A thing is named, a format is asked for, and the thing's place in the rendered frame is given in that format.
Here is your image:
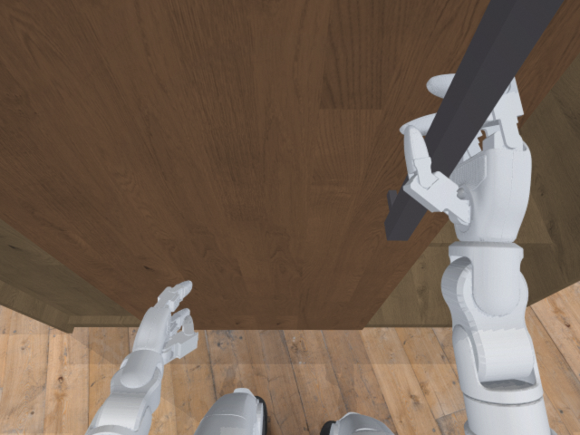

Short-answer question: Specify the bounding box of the robot right hand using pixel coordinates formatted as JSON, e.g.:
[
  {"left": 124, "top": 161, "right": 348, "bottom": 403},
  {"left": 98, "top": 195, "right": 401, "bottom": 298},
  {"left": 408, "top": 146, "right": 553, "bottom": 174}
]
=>
[{"left": 400, "top": 73, "right": 532, "bottom": 242}]

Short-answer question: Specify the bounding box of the handle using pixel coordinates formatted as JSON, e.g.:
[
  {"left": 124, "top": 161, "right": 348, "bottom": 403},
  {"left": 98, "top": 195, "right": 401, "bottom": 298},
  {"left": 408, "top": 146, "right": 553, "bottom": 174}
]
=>
[{"left": 384, "top": 0, "right": 564, "bottom": 241}]

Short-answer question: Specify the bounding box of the robot thigh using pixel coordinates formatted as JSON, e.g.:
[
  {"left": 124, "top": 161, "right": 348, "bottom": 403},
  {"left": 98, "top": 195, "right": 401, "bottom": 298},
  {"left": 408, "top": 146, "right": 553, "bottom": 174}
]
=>
[
  {"left": 194, "top": 392, "right": 263, "bottom": 435},
  {"left": 329, "top": 413, "right": 394, "bottom": 435}
]

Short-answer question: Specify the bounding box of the wardrobe door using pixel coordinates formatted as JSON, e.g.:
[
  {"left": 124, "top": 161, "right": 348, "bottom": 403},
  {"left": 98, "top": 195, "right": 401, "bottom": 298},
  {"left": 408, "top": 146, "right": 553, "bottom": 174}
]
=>
[
  {"left": 0, "top": 0, "right": 580, "bottom": 330},
  {"left": 0, "top": 218, "right": 134, "bottom": 316}
]

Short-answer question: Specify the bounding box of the left robot forearm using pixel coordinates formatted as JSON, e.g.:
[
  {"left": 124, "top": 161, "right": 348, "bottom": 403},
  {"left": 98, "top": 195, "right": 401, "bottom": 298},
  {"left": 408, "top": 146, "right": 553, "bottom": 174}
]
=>
[{"left": 85, "top": 350, "right": 164, "bottom": 435}]

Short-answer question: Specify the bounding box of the right robot forearm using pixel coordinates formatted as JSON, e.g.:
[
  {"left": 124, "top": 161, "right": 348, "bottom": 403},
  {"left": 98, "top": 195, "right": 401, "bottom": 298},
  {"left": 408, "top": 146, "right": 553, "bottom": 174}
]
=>
[{"left": 441, "top": 241, "right": 557, "bottom": 435}]

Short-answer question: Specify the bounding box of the robot left hand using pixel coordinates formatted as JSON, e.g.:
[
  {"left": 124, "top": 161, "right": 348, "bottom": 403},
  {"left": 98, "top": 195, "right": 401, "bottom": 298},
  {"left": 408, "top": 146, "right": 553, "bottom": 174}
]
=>
[{"left": 132, "top": 280, "right": 198, "bottom": 365}]

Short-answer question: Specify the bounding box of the robot left thigh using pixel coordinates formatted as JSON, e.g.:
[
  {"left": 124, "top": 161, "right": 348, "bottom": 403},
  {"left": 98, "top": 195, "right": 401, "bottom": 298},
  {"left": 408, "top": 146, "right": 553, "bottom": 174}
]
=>
[{"left": 194, "top": 392, "right": 263, "bottom": 435}]

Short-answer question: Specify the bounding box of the robot right thigh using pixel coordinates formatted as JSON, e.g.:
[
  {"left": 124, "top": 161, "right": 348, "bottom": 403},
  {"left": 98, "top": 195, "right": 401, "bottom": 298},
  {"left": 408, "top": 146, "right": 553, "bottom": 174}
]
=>
[{"left": 329, "top": 413, "right": 394, "bottom": 435}]

